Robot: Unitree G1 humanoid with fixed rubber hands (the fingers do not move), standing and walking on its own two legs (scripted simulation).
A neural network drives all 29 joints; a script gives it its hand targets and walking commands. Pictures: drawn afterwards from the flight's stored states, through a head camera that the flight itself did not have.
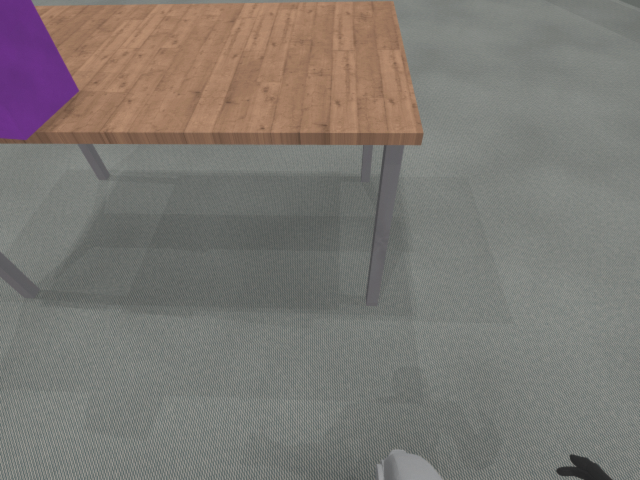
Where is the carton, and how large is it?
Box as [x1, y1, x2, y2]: [0, 0, 78, 139]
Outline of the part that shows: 0,0 0,137 26,139 78,90 31,1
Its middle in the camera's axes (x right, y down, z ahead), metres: -0.72 -0.39 +0.81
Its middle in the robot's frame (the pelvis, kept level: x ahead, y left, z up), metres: +0.92 +0.70 +0.13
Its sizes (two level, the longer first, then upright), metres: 0.210 0.200 0.250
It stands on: a table, 0.75 m high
